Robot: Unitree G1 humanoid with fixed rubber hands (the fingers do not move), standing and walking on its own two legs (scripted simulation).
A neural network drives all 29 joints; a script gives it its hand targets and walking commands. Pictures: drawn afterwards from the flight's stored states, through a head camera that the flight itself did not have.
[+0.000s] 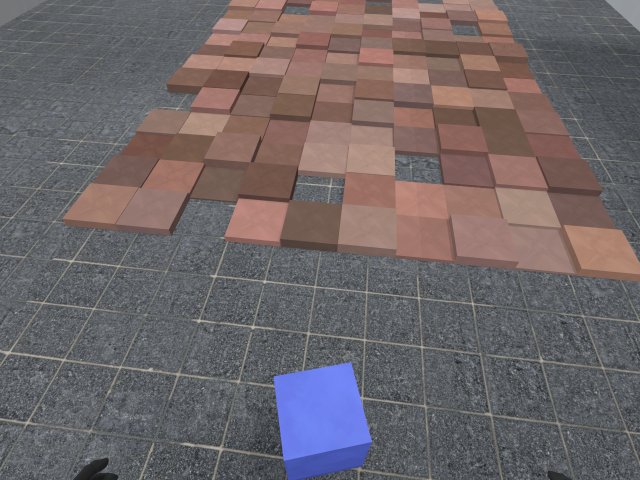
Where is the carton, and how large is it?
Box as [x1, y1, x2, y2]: [274, 362, 371, 479]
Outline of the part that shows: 350,362 274,376 283,458 288,479 302,479 362,465 371,440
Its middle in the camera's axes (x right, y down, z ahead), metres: +0.01 +0.51 +1.06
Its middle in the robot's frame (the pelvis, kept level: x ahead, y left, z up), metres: +0.38 +0.01 -0.66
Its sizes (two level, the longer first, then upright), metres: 0.210 0.200 0.250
